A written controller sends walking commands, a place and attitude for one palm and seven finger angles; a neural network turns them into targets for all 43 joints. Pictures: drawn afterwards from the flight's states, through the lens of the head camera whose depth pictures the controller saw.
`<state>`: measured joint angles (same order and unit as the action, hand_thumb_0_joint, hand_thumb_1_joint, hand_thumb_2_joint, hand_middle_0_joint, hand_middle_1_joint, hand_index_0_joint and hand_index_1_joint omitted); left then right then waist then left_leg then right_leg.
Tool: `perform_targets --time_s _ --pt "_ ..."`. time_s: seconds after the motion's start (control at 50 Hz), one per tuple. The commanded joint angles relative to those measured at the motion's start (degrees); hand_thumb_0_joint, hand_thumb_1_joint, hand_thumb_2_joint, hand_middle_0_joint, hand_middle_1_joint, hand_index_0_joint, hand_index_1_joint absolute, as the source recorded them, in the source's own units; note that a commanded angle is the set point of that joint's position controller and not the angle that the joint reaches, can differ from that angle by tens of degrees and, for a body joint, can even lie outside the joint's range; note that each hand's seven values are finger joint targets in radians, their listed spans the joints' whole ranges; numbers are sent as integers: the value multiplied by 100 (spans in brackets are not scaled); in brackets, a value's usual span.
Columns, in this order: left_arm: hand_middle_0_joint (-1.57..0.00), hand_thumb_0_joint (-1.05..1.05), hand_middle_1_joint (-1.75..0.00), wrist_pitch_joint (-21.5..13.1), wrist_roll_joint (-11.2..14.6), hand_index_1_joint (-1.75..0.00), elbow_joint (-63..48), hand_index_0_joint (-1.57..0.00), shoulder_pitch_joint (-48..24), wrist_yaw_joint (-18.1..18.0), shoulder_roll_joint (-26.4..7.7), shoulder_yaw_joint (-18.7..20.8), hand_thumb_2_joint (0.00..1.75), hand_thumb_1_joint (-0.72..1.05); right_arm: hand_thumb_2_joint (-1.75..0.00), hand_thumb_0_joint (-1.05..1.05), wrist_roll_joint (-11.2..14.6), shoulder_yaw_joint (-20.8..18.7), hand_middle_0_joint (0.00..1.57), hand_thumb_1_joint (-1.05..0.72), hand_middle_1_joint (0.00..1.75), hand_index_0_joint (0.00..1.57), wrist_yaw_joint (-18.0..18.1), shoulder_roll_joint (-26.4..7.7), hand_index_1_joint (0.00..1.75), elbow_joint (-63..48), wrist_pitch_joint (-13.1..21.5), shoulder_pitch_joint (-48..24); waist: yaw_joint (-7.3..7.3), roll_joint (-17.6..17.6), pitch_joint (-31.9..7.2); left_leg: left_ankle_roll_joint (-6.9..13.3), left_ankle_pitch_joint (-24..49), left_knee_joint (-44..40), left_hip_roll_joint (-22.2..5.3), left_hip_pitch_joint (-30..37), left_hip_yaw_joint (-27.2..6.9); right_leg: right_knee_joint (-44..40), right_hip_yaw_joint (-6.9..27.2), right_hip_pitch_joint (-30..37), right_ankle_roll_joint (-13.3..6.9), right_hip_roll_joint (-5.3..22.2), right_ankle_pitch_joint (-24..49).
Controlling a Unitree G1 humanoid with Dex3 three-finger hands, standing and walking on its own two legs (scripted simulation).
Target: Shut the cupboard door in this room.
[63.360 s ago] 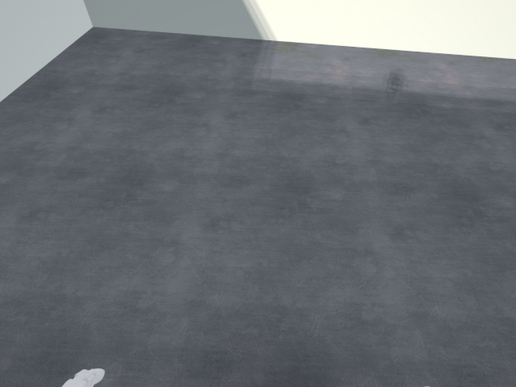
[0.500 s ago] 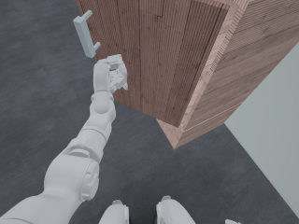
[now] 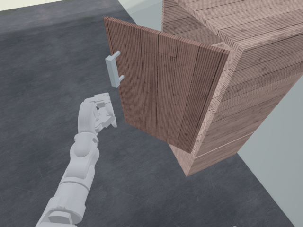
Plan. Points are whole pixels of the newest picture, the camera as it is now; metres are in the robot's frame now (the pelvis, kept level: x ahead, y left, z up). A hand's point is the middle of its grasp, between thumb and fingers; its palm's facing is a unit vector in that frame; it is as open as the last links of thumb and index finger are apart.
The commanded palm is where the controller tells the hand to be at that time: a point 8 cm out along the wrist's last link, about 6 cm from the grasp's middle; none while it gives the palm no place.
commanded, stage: draw the hand back to the body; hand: left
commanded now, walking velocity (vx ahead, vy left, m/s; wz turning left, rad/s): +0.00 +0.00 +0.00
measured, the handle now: (116, 69) +0.65 +0.13 +0.02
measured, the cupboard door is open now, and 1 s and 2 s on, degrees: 37 37 37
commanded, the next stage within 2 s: step back with the hand held close in 1.16 s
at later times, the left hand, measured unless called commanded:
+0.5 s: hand (41, 149) +0.26 +0.22 +0.15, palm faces +0.22 -0.94 -0.28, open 4.0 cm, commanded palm +0.21 +0.27 +0.17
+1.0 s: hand out of the picture +0.18 +0.29 +0.20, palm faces +0.47 -0.78 -0.40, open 7.2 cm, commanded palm +0.14 +0.33 +0.21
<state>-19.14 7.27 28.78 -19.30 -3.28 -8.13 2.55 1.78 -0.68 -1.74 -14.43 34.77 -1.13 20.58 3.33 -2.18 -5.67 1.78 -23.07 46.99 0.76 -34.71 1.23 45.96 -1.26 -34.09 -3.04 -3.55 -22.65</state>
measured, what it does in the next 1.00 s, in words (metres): stands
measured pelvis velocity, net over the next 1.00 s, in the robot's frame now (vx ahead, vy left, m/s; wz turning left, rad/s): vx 0.01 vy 0.02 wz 0.03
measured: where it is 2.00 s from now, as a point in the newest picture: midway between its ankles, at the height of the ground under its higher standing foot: outside the picture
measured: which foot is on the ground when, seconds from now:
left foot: down 0.00-1.00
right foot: down 0.00-1.00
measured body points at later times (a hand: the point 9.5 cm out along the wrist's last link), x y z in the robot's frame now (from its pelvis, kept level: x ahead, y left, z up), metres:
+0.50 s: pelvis +0.02 +0.02 +0.04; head +0.00 +0.00 +0.49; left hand +0.24 +0.26 +0.17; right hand +0.23 -0.17 -0.04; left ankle +0.00 +0.10 -0.70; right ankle +0.00 -0.09 -0.70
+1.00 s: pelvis +0.01 +0.02 +0.04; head -0.02 -0.01 +0.49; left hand +0.15 +0.33 +0.22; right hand +0.20 -0.20 -0.05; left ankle +0.00 +0.10 -0.70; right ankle +0.00 -0.09 -0.70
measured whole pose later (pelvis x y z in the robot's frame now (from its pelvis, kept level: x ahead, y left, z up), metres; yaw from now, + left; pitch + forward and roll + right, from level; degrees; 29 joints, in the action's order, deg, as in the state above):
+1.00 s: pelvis +0.01 +0.02 +0.04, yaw +2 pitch -4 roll -1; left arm -2.9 4.5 -21.6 26.9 -5.7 -19.6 18.9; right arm 1.6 0.7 3.3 -14.4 35.8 3.9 12.0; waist -3.9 -4.6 -0.7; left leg 3.4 -13.9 24.6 3.2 -7.0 0.1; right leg 23.4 -1.3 -5.7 -1.1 -1.3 -14.0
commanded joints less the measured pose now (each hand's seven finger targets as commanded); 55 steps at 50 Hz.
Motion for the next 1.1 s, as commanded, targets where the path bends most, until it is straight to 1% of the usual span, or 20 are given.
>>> perform_targets --time_s 0.0,0.02,0.06,0.08,0.14,0.2,0.34,0.38,0.5,0.52,0.54,0.64,0.76,0.8,0.82,0.84,0.92,1.0,1.02,1.08 --pt "-124 0 -144 46 171 -144 -1869 -124 -1135 199 -591 146 90 90 -90 0 118 -147 20 -90 30 20 118 -636 30 -928 344 -511 -143 169 -1436 41 1206 -804 -63 1268 -76 -864 86 1054 203 185 1606" --pt "-122 0 -141 120 190 -141 -2087 -122 -925 217 -754 254 90 90 -90 0 130 -123 20 -90 30 20 142 -655 30 -985 343 -578 -210 110 -1406 38 1285 -864 -61 1304 -88 -865 87 1197 184 198 1681" --pt "-116 0 -135 266 242 -135 -2498 -116 -689 315 -700 164 90 90 -90 0 169 -78 20 -90 30 20 164 -611 30 -1100 372 -812 -227 96 -1214 41 1355 -956 -74 1412 -107 -909 53 1257 185 213 1765" --pt "-113 0 -132 444 -173 -132 -2912 -113 -525 226 -1011 -201 90 90 -90 0 171 -118 20 -90 30 20 263 -470 30 -1163 194 -1045 -270 366 -1346 9 1388 -1290 -76 1631 -172 -1247 362 1695 207 345 1760" --pt "-105 0 -123 830 -204 -123 -3561 -105 -1 94 -1170 -37 90 90 -90 0 171 -18 20 -90 30 20 459 -416 30 -1272 68 -1306 -287 189 -992 51 1583 -1580 -115 2036 -153 -1591 343 1985 215 387 1949" --pt "-97 0 -114 1100 -258 -114 -3831 -97 430 40 -1182 21 90 90 -90 0 148 73 20 -90 30 20 553 -385 30 -1273 18 -1452 -311 337 -551 41 1654 -1893 -140 2307 -215 -1850 225 2111 188 355 1907" --pt "-78 0 -93 1509 -286 -93 -4827 -78 1647 -23 -1330 323 90 90 -90 0 60 188 20 -90 30 20 565 -355 30 -1277 77 -1620 -399 -66 -325 -6 2231 -2309 -195 2875 -262 -2264 128 2594 159 374 2249" --pt "-72 0 -87 1539 -319 -87 -5187 -72 1800 -62 -1390 406 90 90 -90 0 35 198 20 -90 30 20 542 -359 30 -1263 132 -1659 -407 -209 -272 -42 2375 -2407 -226 3008 -311 -2349 93 2614 149 354 2243" --pt "-56 0 -69 1584 -315 -69 -5853 -56 2738 -174 -1830 1113 90 90 -90 0 -35 175 20 -90 30 20 522 -374 30 -1187 299 -1682 -532 -62 -346 -81 2883 -2490 -245 3107 -347 -2427 42 2930 161 357 2474" --pt "-53 0 -66 1599 -307 -66 -5807 -53 2989 -184 -1965 1294 90 90 -90 0 -41 152 20 -90 30 20 518 -409 30 -1143 317 -1694 -563 26 -250 -71 2807 -2491 -243 3033 -322 -2493 70 2941 163 352 2460" --pt "-50 0 -63 1589 -296 -63 -5904 -50 3071 -179 -1888 1294 90 90 -90 0 -26 157 20 -90 30 20 512 -378 30 -1147 320 -1705 -552 -49 -212 -88 2772 -2525 -249 3026 -329 -2483 60 2946 166 370 2400" --pt "-36 0 -48 1471 -263 -48 -6307 -36 3739 -241 -2219 1906 90 90 -90 0 -16 90 20 -90 30 20 494 -399 30 -1062 489 -1715 -643 -249 -203 -125 2904 -2521 -258 2957 -334 -2486 43 3034 172 382 2375" --pt "-20 0 -30 1300 -200 -30 -6485 -20 4327 -310 -2619 2664 90 90 -90 0 28 7 20 -90 30 20 517 -434 30 -996 677 -1704 -726 -243 31 -146 2382 -2609 -274 2768 -338 -2540 34 2926 170 344 1958" --pt "-20 0 -30 1298 -229 -30 -6201 -20 4300 -278 -2196 2263 90 90 -90 0 21 -11 20 -90 30 20 512 -477 30 -927 725 -1661 -627 -72 341 -125 2173 -2643 -270 2704 -348 -2557 19 2685 188 342 1779" --pt "-20 0 -30 1313 -236 -30 -6099 -20 4273 -270 -2133 2188 90 90 -90 0 10 -40 20 -90 30 20 517 -528 30 -905 755 -1664 -617 59 411 -88 2079 -2655 -270 2702 -327 -2620 33 2636 195 349 1719" --pt "-20 0 -30 1307 -248 -30 -6117 -20 4162 -275 -2103 2115 90 90 -90 0 18 -54 20 -90 30 20 525 -543 30 -897 762 -1653 -584 -41 443 -70 1965 -2655 -265 2727 -308 -2622 67 2580 200 364 1626" --pt "-20 0 -30 1223 -287 -30 -6240 -20 3905 -351 -2407 2328 90 90 -90 0 -10 -65 20 -90 30 20 574 -567 30 -857 844 -1656 -647 62 265 -31 1560 -2730 -233 2696 -373 -2642 73 2686 195 360 1347" --pt "-20 0 -30 1161 -285 -30 -6403 -20 3843 -370 -2430 2369 90 90 -90 0 3 -18 20 -90 30 20 599 -469 30 -863 904 -1748 -684 -301 280 -23 1352 -2738 -190 2661 -321 -2675 137 2724 176 370 1180" --pt "-20 0 -30 1151 -284 -30 -6387 -20 3880 -382 -2545 2481 90 90 -90 0 -11 -13 20 -90 30 20 603 -492 30 -830 933 -1729 -709 -284 295 -35 1369 -2745 -191 2593 -346 -2700 142 2790 158 365 1209" --pt "-20 0 -30 1141 -266 -30 -6388 -20 3920 -366 -2421 2419 90 90 -90 0 -1 2 20 -90 30 20 596 -439 30 -843 948 -1741 -690 -391 414 -46 1374 -2753 -195 2606 -304 -2713 154 2726 158 361 1204"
